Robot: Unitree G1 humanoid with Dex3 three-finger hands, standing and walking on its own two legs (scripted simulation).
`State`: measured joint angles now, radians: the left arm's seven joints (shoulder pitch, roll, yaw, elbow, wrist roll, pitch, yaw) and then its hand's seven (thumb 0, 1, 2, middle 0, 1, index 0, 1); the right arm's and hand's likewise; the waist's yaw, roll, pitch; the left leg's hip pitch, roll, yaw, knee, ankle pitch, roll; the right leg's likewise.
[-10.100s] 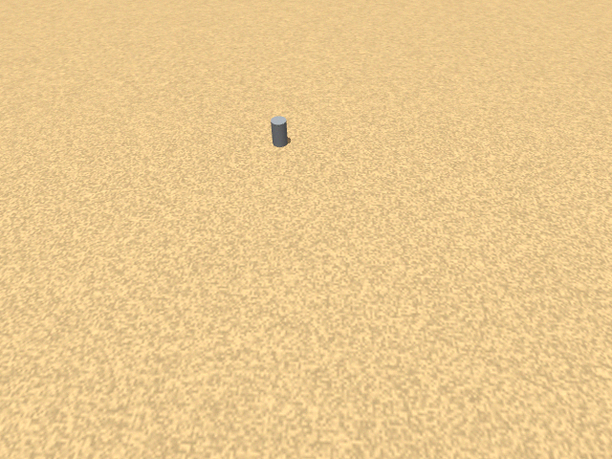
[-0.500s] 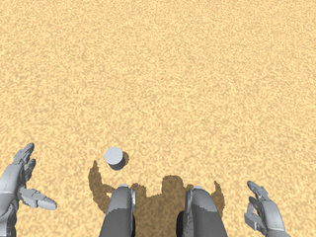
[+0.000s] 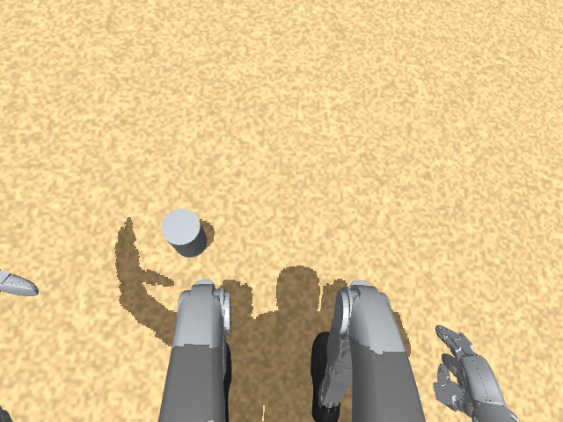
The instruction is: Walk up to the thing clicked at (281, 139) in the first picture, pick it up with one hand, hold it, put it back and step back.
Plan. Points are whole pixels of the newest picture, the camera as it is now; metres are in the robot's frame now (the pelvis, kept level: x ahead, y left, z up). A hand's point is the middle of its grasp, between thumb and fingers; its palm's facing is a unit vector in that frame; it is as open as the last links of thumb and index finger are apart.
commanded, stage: go down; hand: left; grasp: from the side
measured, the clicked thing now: (186, 234) +0.45 +0.22 -0.41
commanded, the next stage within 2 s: approach in 1.20 s
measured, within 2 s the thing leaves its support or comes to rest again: neither
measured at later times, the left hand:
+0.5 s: hand (7, 227) +0.36 +0.40 -0.07, palm faces +0.16 -0.98 -0.13, open 17.3 cm
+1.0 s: hand (9, 223) +0.37 +0.40 -0.09, palm faces +0.16 -0.98 -0.11, open 17.4 cm
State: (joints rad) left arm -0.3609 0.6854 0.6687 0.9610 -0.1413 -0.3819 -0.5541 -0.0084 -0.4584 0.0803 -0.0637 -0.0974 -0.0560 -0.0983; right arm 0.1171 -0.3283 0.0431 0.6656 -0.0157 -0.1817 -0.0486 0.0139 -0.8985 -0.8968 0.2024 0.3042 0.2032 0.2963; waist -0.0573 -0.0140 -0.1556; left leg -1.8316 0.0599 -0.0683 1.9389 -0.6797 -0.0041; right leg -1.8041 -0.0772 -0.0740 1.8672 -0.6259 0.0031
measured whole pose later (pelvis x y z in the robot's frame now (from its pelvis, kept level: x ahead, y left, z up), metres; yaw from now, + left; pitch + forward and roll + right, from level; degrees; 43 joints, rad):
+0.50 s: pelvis -0.01 +0.01 -0.06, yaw -2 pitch +32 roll -6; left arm -0.49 0.80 0.75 1.01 -0.17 -0.38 -0.66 -0.01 -0.48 0.06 -0.05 -0.05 -0.04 -0.06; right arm 0.10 -0.35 0.08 0.68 -0.03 -0.19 -0.04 0.01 -0.92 -0.90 0.20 0.30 0.20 0.30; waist -0.07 -0.02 -0.12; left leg -2.02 0.05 -0.09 2.14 -0.69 0.01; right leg -1.98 -0.08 -0.07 2.05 -0.63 0.01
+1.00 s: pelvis -0.02 +0.01 -0.09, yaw -2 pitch +31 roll -7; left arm -0.55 0.85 0.78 1.05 -0.18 -0.37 -0.70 -0.01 -0.50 0.09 -0.05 -0.06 -0.03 -0.07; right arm 0.11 -0.37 0.09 0.68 -0.04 -0.19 -0.03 0.01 -0.92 -0.91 0.20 0.30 0.20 0.30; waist -0.08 -0.03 -0.11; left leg -2.10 0.04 -0.10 2.24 -0.69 0.01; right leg -2.06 -0.08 -0.07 2.14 -0.63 0.01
